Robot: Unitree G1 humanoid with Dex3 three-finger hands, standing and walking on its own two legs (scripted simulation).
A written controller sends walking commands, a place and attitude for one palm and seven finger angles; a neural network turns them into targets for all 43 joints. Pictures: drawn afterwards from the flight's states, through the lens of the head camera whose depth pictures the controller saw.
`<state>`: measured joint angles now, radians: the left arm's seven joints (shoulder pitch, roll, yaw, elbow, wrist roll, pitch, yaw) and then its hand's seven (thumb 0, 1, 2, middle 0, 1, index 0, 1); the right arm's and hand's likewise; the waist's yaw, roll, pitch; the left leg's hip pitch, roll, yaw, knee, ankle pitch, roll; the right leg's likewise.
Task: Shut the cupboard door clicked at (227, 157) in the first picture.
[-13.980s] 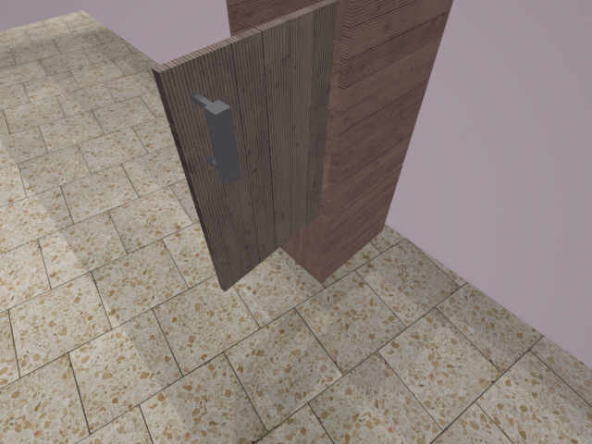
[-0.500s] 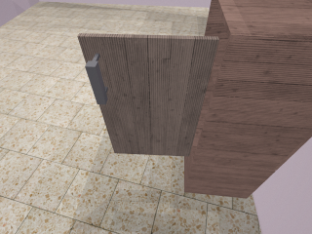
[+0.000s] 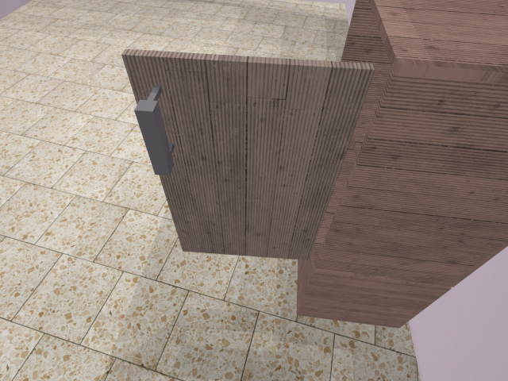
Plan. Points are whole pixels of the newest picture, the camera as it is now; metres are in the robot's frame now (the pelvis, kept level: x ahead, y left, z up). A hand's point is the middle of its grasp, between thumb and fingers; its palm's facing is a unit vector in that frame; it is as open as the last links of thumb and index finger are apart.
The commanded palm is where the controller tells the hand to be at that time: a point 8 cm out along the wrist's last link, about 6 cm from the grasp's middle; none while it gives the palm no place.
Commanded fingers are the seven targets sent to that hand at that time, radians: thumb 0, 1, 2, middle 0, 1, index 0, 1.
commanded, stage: come to a stop and stand still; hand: left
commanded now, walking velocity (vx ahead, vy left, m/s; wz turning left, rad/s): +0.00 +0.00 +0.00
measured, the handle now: (160, 131) +0.46 +0.20 +0.14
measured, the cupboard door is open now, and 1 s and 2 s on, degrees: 93 93 93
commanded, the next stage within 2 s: look again from close up in 0.84 s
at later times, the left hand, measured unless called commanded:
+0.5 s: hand out of the picture -0.01 +0.19 -0.17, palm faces +0.01 -0.98 -0.22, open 7.4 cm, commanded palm none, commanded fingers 0.00 0.90 0.90 -0.20 -0.30 -0.20 -0.30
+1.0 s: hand out of the picture -0.08 +0.18 -0.17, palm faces +0.02 -0.99 -0.17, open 7.4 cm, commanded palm none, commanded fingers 0.00 0.90 0.90 -0.20 -0.30 -0.20 -0.30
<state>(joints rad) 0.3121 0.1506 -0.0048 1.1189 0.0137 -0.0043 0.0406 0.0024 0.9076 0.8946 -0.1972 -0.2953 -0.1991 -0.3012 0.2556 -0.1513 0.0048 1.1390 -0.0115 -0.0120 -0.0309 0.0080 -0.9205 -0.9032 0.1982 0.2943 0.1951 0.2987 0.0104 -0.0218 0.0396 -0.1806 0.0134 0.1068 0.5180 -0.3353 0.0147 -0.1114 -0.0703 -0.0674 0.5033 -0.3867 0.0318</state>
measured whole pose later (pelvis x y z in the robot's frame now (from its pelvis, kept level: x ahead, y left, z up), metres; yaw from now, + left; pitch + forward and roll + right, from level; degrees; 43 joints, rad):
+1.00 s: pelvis -0.05 +0.01 +0.01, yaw +0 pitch -1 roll +0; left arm 0.35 0.16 -0.02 1.10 0.01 0.00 0.03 0.00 0.91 0.89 -0.20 -0.30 -0.20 -0.30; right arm 0.29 -0.15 0.01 1.11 -0.01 -0.01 -0.01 0.00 -0.90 -0.90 0.20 0.29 0.19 0.30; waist 0.01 -0.02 0.04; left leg -0.22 0.00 0.10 0.46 -0.23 0.04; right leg -0.15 -0.08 -0.07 0.45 -0.28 0.04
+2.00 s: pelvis +0.01 +0.00 -0.01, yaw +1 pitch +0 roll +0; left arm 0.41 0.13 0.01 1.12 0.01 -0.01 0.04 0.00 0.91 0.89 -0.20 -0.30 -0.20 -0.30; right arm 0.31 -0.13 0.00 1.14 -0.01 -0.02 -0.03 0.00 -0.90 -0.90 0.20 0.29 0.19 0.30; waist 0.01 -0.03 0.03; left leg -0.21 0.02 0.09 0.59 -0.38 0.01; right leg -0.13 -0.06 -0.08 0.57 -0.42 0.02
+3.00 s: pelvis -0.07 +0.02 +0.00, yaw +1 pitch -1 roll +0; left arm 0.39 0.17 -0.02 1.04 0.02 0.01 0.03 0.00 0.91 0.89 -0.20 -0.30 -0.20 -0.30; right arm 0.34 -0.18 -0.01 1.07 -0.01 0.01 0.00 0.00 -0.91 -0.90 0.20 0.29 0.19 0.30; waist 0.00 -0.01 0.01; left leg -0.27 -0.02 0.10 0.48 -0.21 0.06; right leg -0.23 -0.06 0.01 0.49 -0.25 0.04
